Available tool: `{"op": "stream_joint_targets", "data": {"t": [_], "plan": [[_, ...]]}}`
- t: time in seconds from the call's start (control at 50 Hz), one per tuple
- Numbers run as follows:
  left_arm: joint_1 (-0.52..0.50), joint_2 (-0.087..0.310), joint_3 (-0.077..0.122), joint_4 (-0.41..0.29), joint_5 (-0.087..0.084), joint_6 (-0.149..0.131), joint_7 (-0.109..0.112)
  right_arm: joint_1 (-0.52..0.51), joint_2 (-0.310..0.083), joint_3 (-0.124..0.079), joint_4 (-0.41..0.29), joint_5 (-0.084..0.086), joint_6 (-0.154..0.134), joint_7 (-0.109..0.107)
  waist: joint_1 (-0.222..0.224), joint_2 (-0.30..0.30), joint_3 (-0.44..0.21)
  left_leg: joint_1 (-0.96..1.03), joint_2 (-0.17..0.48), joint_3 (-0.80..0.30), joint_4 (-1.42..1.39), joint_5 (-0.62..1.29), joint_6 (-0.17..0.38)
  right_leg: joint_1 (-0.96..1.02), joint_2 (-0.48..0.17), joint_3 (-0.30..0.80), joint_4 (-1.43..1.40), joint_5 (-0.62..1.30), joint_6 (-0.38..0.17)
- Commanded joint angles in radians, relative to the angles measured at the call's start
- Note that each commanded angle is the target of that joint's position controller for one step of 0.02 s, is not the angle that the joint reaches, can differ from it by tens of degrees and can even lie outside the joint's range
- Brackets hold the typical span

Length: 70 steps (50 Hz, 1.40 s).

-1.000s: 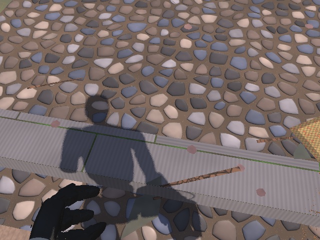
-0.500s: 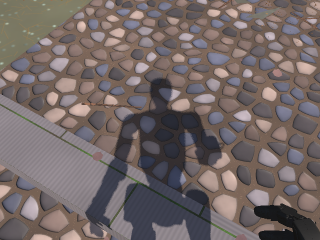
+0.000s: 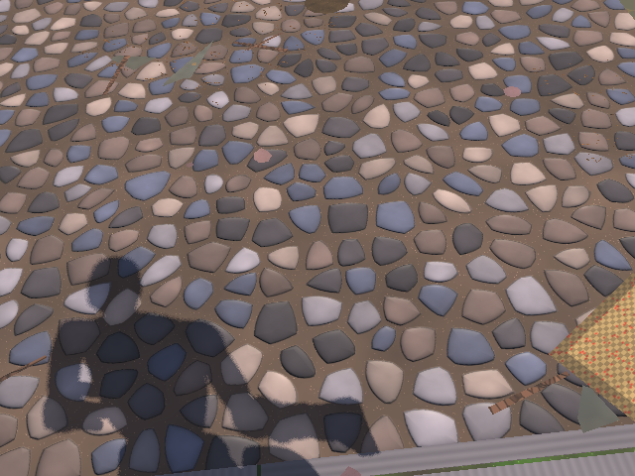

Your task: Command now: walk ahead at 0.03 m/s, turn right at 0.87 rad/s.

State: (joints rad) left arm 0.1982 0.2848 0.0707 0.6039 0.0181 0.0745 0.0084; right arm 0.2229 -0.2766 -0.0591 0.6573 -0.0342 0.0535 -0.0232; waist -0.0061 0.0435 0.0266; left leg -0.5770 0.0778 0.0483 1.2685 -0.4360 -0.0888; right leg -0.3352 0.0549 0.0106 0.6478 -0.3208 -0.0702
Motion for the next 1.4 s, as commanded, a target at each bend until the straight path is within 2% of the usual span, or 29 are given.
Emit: {"op": "stream_joint_targets", "data": {"t": [0.02,0.22,0.28,0.32,0.34,0.36,0.38,0.4,0.44,0.58,0.68,0.74,0.78,0.82,0.84,0.86,0.88,0.92,0.98,1.06,1.14,1.22,1.26,1.28,1.3,1.32,1.34,1.36,1.4], "plan": [[-0.045,0.139,0.039,-0.08,-0.001,-0.009,0.015,0.009,-0.072,-0.02,-0.07,-0.012,-0.012,0.003,-0.008,-0.148,-0.082,-0.077,-0.042,-0.035,0.122,0.077,0.01,0.093,-0.214,0.266,-0.21,0.617,-0.165],[0.03,0.105,0.028,-0.032,0.02,-0.022,0.014,-0.005,-0.016,0.002,-0.071,0.019,0.007,-0.008,0.041,-0.172,-0.102,0.113,-0.087,-0.03,-0.341,-0.031,0.073,0.159,-0.234,0.362,-0.221,0.571,-0.161],[0.044,0.1,0.031,-0.019,0.025,-0.014,0.0,0.041,-0.026,-0.005,-0.065,0.011,-0.003,0.006,0.026,-0.192,-0.093,0.315,-0.129,0.008,-0.52,-0.099,0.116,-0.001,-0.175,0.439,-0.347,-0.312,-0.163],[-0.023,0.067,0.022,-0.027,0.003,-0.018,0.003,0.18,0.006,-0.005,-0.013,0.009,-0.022,0.003,-0.087,-0.128,0.006,0.568,-0.128,0.036,-0.818,0.075,0.163,-0.223,-0.118,0.429,-0.306,-0.463,-0.126],[-0.054,0.016,0.014,-0.041,0.005,-0.032,0.009,0.26,-0.019,-0.007,0.017,-0.004,-0.045,-0.005,-0.127,0.008,0.041,0.675,-0.045,-0.104,-0.924,-0.007,0.179,-0.366,-0.029,0.329,-0.067,-0.399,-0.075],[-0.052,-0.109,-0.019,-0.062,0.005,-0.058,0.006,0.331,-0.055,0.002,0.016,-0.014,-0.072,-0.004,-0.128,0.192,-0.003,0.725,0.223,-0.463,-1.019,-0.297,0.19,-0.489,0.113,0.159,0.351,-0.31,-0.021],[-0.106,-0.014,0.006,-0.112,0.02,-0.075,0.0,0.265,-0.166,-0.04,0.018,-0.02,-0.076,-0.001,-0.091,0.179,0.113,0.585,0.323,-0.786,-1.187,-0.53,0.267,-0.672,0.091,0.187,0.459,-0.151,-0.003],[-0.126,0.026,0.02,-0.108,0.029,-0.085,-0.004,0.192,-0.15,-0.044,0.013,-0.009,-0.085,0.003,-0.044,0.103,0.187,0.551,0.324,-0.77,-1.192,-0.586,0.297,-0.746,0.042,0.218,0.598,-0.041,0.01],[-0.066,0.011,0.016,-0.044,0.037,-0.093,-0.023,0.142,-0.076,-0.023,0.023,0.002,-0.109,0.02,-0.009,0.005,0.126,0.551,0.196,-0.512,-1.093,-0.324,0.264,-0.758,0.033,0.183,0.805,0.058,0.026],[-0.246,-0.097,-0.053,-0.122,0.04,-0.087,-0.032,0.331,-0.009,0.006,0.2,0.007,-0.158,0.031,-0.025,0.001,0.136,0.445,0.095,-0.324,-1.139,-0.275,0.309,-0.997,-0.06,-0.01,1.184,-0.007,0.007],[-0.413,-0.104,-0.083,-0.232,0.029,-0.089,-0.032,0.426,-0.014,0.009,0.292,0.008,-0.165,-0.009,-0.038,0.052,0.135,0.607,0.132,-0.273,-1.234,0.115,0.31,-1.092,-0.165,-0.081,1.019,-0.148,-0.003],[-0.364,-0.102,-0.095,-0.213,0.002,-0.078,-0.059,0.352,-0.003,0.019,0.267,0.036,-0.149,-0.008,-0.024,0.004,0.075,0.504,0.097,-0.109,-1.377,0.534,0.309,-0.574,-0.131,-0.201,0.556,-0.027,-0.059],[-0.221,-0.071,-0.072,-0.149,0.005,-0.079,-0.055,0.324,-0.107,0.003,0.24,0.028,-0.154,0.004,0.066,0.072,-0.083,0.543,0.157,-0.032,-1.118,1.554,0.296,-0.228,0.007,-0.278,0.51,-0.105,-0.097],[0.133,0.012,-0.029,-0.068,-0.013,-0.079,-0.022,0.278,-0.217,-0.043,0.236,0.025,-0.155,0.019,0.251,0.175,-0.299,0.584,0.202,-0.04,-0.618,1.849,0.253,0.101,0.047,-0.131,0.361,-0.168,-0.148],[0.259,0.099,0.009,-0.018,0.005,-0.099,-0.012,0.281,-0.135,-0.033,0.192,0.068,-0.172,0.04,0.264,0.008,-0.405,0.267,0.09,-0.067,-0.234,1.463,0.219,0.402,-0.13,0.244,0.173,-0.441,-0.181],[0.327,0.2,0.041,0.046,0.011,-0.115,-0.021,0.216,-0.008,-0.012,0.131,0.057,-0.192,0.069,0.231,-0.281,-0.453,0.005,-0.144,-0.161,0.134,0.273,0.189,0.508,-0.366,0.839,-0.239,-0.791,-0.173],[0.226,0.162,0.038,0.067,0.01,-0.121,-0.022,0.189,-0.006,-0.021,0.107,0.024,-0.204,0.071,0.154,-0.199,-0.385,-0.128,-0.13,-0.283,0.348,0.316,0.217,0.435,-0.399,1.034,-0.401,-0.791,-0.1],[0.125,0.036,0.013,0.13,0.028,-0.148,-0.026,0.103,0.043,-0.006,0.064,0.018,-0.191,0.053,0.066,0.028,-0.106,-0.191,-0.025,-0.167,0.447,0.378,0.229,0.145,-0.4,0.661,-0.322,-0.527,-0.097],[0.161,-0.122,-0.031,0.265,0.038,-0.188,-0.035,0.076,0.149,0.031,0.016,0.02,-0.126,0.059,-0.044,-0.051,0.015,-0.292,0.01,-0.189,0.567,0.312,0.264,-0.029,-0.33,0.285,-0.335,-0.22,-0.03],[0.104,-0.079,-0.029,0.285,0.008,-0.221,-0.037,-0.029,0.076,0.019,0.001,0.037,-0.067,0.065,-0.065,-0.056,0.123,-0.241,-0.034,-0.122,0.185,0.436,0.241,-0.12,-0.191,-0.151,-0.517,0.149,0.132],[0.23,-0.026,-0.024,0.311,-0.016,-0.235,-0.004,-0.119,0.053,0.017,-0.01,0.03,-0.064,0.081,-0.022,-0.079,0.088,-0.128,-0.091,0.114,-0.213,0.549,0.245,0.127,-0.113,-0.317,-0.569,0.632,0.137],[0.266,0.095,0.001,0.283,-0.017,-0.211,0.05,-0.1,-0.007,0.001,0.009,0.04,-0.077,0.089,-0.065,-0.167,-0.022,0.097,-0.164,0.225,-0.529,0.564,0.261,0.418,-0.215,-0.35,-0.354,1.339,0.13],[0.215,0.136,0.022,0.257,-0.003,-0.181,0.074,0.12,-0.09,-0.033,0.073,0.034,-0.061,0.078,-0.184,-0.215,-0.107,0.314,-0.199,0.197,-0.555,0.457,0.293,0.453,-0.273,-0.317,-0.083,1.537,0.124],[0.13,0.157,0.033,0.222,0.011,-0.164,0.075,0.334,-0.142,-0.063,0.14,0.033,-0.053,0.068,-0.286,-0.21,-0.16,0.511,-0.183,0.12,-0.597,0.374,0.342,0.365,-0.283,-0.282,0.188,1.508,0.099],[0.022,0.164,0.047,0.189,0.003,-0.147,0.06,0.463,-0.167,-0.092,0.182,0.044,-0.06,0.05,-0.373,-0.079,-0.158,0.675,-0.121,0.005,-0.766,0.371,0.431,0.178,-0.172,-0.284,0.685,0.962,0.073],[-0.096,-0.029,-0.005,0.133,0.025,-0.161,0.024,0.348,-0.157,-0.09,0.198,0.055,-0.06,0.038,-0.263,0.141,-0.007,0.717,-0.098,-0.089,-0.628,0.381,0.443,-0.247,0.004,-0.206,1.039,-0.123,0.041],[-0.01,-0.141,-0.04,0.036,0.029,-0.178,0.018,0.223,-0.155,-0.063,0.155,0.03,-0.067,0.047,-0.069,0.074,-0.055,0.741,-0.03,-0.387,-0.571,0.593,0.523,-0.483,-0.005,-0.046,1.185,-0.179,0.059],[0.05,-0.085,-0.049,-0.044,0.016,-0.209,-0.002,0.199,-0.172,-0.069,0.112,0.005,-0.066,0.033,-0.048,0.106,-0.223,0.838,0.138,-0.797,-0.882,0.095,0.649,-0.596,-0.01,0.112,1.118,-0.138,0.078],[-0.032,0.046,-0.03,-0.02,0.037,-0.223,-0.009,0.156,-0.108,-0.057,0.108,0.0,-0.085,0.019,-0.01,-0.164,-0.027,0.577,0.125,-0.8,-1.094,-0.118,0.533,-0.572,-0.099,0.116,0.905,-0.043,0.079]]}}
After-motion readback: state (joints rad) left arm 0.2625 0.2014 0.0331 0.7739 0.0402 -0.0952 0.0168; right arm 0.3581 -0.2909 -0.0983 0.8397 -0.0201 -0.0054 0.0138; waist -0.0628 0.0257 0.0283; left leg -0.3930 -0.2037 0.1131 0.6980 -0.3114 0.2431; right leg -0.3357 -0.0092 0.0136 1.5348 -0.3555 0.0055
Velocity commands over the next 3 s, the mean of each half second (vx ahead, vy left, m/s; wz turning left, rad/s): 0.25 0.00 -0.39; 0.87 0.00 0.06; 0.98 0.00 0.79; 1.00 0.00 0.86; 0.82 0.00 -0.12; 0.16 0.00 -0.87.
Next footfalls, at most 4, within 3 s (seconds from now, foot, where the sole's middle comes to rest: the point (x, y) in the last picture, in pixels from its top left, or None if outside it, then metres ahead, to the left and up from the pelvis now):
0.34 left None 0.02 0.10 -0.76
0.82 right None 0.40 -0.17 -0.66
1.30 left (403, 313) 0.80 -0.12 -0.66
1.68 right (418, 170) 1.26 -0.20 -0.66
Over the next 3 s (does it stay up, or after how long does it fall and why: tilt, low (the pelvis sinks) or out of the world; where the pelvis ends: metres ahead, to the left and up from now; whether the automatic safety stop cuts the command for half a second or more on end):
stays up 1.71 0.43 0.12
